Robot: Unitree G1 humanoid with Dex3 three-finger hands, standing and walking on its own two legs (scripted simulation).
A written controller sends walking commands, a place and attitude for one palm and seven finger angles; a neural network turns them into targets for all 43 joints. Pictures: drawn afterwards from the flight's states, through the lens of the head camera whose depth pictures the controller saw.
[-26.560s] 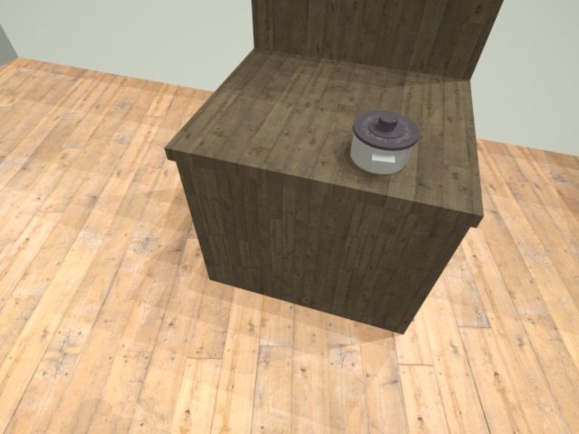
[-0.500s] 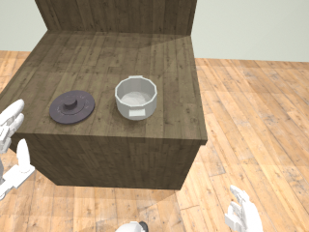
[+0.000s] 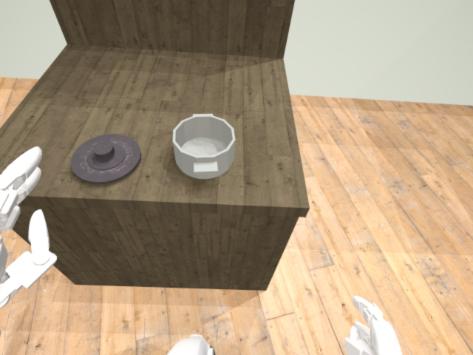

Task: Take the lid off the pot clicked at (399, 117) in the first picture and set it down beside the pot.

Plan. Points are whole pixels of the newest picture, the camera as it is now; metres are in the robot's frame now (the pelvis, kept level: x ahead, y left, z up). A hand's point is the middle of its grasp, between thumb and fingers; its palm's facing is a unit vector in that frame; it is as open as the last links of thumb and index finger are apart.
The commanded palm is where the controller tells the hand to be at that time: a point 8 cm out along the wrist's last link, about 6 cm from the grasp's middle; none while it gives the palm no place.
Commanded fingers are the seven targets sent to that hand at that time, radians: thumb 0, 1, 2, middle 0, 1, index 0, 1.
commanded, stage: step back with the hand held close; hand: left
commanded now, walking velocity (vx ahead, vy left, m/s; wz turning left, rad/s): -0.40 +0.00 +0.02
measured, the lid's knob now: (104, 150) +0.53 +0.35 -0.03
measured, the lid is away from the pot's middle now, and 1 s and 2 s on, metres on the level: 0.24 0.24 0.24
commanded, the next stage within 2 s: stop stepping back and stand still in 0.50 s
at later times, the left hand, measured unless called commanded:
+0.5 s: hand (19, 311) +0.13 +0.23 +0.18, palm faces +0.24 -0.88 -0.42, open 7.4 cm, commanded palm +0.07 +0.29 +0.19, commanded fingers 0.00 0.90 0.90 -0.20 -0.30 -0.20 -0.30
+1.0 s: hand out of the picture +0.00 +0.26 +0.17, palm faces +0.40 -0.82 -0.41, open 7.4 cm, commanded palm -0.07 +0.30 +0.19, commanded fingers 0.00 0.90 0.90 -0.20 -0.30 -0.20 -0.30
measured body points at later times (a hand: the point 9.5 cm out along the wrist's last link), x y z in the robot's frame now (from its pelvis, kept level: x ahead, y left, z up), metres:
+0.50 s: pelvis -0.08 +0.01 +0.01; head -0.06 +0.03 +0.46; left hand +0.11 +0.27 +0.20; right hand +0.07 -0.24 -0.08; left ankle -0.06 +0.12 -0.70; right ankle -0.08 -0.10 -0.73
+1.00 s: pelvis -0.19 +0.02 +0.01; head -0.20 +0.01 +0.46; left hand -0.03 +0.30 +0.19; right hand -0.05 -0.24 -0.09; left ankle -0.19 +0.16 -0.73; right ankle -0.13 -0.08 -0.72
